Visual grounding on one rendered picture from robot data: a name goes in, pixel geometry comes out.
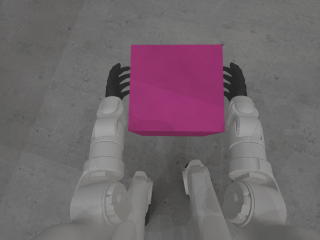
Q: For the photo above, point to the right robot thigh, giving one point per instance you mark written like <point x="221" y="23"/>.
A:
<point x="208" y="219"/>

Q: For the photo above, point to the left robot upper arm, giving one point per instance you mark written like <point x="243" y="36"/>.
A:
<point x="96" y="212"/>

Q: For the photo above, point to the carton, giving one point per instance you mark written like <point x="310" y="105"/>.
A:
<point x="176" y="90"/>

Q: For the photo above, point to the robot left forearm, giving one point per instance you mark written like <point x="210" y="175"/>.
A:
<point x="105" y="161"/>

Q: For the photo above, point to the left robot thigh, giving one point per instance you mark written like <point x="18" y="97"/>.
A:
<point x="139" y="191"/>

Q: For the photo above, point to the robot right hand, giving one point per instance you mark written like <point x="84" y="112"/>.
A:
<point x="237" y="86"/>

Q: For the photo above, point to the robot right forearm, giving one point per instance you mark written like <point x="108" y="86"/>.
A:
<point x="248" y="160"/>

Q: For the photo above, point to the robot left hand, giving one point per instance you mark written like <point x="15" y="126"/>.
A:
<point x="113" y="87"/>

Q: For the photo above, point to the robot thigh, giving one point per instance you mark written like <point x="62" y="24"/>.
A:
<point x="208" y="219"/>
<point x="139" y="191"/>

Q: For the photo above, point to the right robot upper arm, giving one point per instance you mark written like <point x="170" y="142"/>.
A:
<point x="259" y="213"/>

